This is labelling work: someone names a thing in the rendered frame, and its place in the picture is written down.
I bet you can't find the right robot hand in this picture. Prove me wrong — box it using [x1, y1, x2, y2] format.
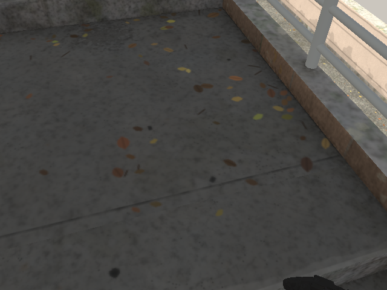
[283, 275, 349, 290]

